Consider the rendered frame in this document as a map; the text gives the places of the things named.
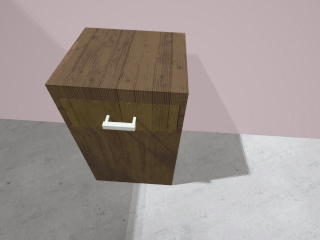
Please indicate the drawer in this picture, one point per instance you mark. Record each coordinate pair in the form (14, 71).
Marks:
(149, 117)

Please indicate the cabinet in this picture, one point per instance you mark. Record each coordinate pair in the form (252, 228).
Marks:
(121, 65)

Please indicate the handle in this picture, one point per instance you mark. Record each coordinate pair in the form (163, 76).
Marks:
(119, 125)

